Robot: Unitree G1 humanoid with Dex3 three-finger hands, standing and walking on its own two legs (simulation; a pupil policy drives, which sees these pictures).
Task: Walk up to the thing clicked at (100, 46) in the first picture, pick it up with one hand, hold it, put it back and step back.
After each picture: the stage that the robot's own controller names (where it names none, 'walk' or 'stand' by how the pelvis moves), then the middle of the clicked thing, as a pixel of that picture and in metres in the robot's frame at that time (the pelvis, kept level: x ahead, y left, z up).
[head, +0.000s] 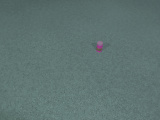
stand; (99, 46) +1.34 -0.24 -0.72
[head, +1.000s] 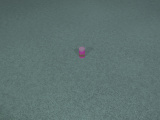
walk; (82, 52) +1.23 +0.06 -0.70
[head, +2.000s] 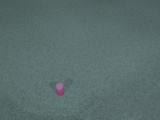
walk; (60, 89) +0.75 +0.16 -0.69
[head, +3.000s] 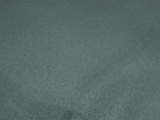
walk; out of the picture +0.41 +0.15 -0.70
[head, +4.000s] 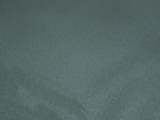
stand; out of the picture +0.33 +0.13 -0.72
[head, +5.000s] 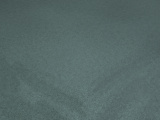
stand; out of the picture +0.33 +0.12 -0.72
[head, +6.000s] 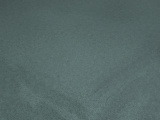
stand; out of the picture +0.33 +0.13 -0.73
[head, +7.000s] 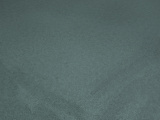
stand; out of the picture +0.33 +0.13 -0.73
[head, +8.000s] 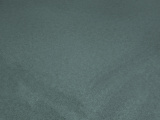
go down; out of the picture +0.32 +0.13 -0.72
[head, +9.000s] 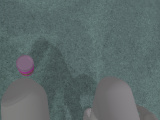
go down; (25, 66) +0.41 +0.18 -0.30
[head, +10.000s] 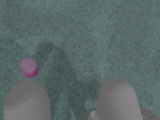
close in; (29, 68) +0.40 +0.19 -0.29
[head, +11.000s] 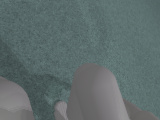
close in; out of the picture +0.39 +0.23 -0.22
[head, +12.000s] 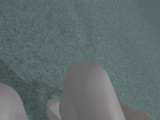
close; out of the picture +0.41 +0.24 -0.21
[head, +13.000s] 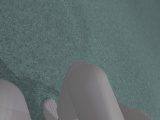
lift; out of the picture +0.40 +0.24 -0.22
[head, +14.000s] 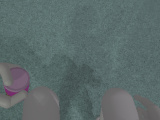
lift; (16, 86) +0.31 +0.22 -0.06
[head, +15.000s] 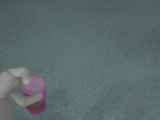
hold; (35, 95) +0.32 +0.15 +0.03
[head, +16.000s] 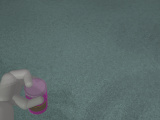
hold; (36, 96) +0.31 +0.15 +0.00
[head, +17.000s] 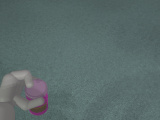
hold; (37, 97) +0.31 +0.15 +0.00
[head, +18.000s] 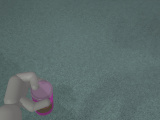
crouch; (43, 98) +0.31 +0.13 -0.03
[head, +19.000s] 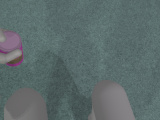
lower; (11, 50) +0.45 +0.19 -0.08
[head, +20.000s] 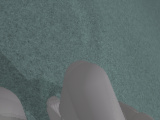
lower; out of the picture +0.43 +0.27 -0.22
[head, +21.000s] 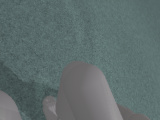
lower; out of the picture +0.43 +0.27 -0.23
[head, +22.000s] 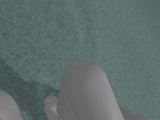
lower; out of the picture +0.43 +0.27 -0.23
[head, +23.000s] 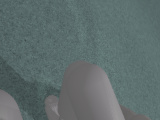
lower; out of the picture +0.43 +0.27 -0.23
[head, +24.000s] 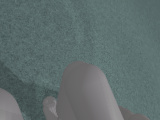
open; out of the picture +0.42 +0.25 -0.23
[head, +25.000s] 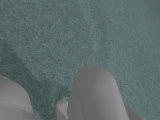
stand; out of the picture +0.41 +0.23 -0.24
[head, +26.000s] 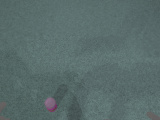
stand; (51, 104) +0.40 +0.15 -0.56
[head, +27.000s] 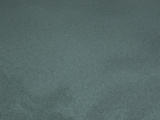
stand; out of the picture +0.38 +0.14 -0.66
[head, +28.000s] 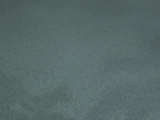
stand; out of the picture +0.38 +0.14 -0.66
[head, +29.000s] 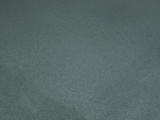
stand; out of the picture +0.40 +0.12 -0.72
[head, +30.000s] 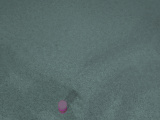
walk; (62, 106) +0.45 +0.08 -0.70
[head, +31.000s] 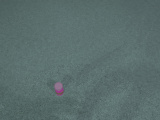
walk; (59, 89) +0.63 +0.16 -0.69
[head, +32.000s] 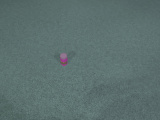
stand; (63, 59) +0.97 +0.15 -0.69
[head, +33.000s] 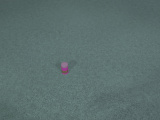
stand; (64, 68) +0.97 +0.14 -0.71
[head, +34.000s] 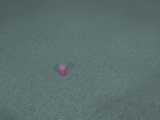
stand; (62, 70) +0.99 +0.17 -0.72
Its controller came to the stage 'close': yes
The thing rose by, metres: 0.71
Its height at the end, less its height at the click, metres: +0.00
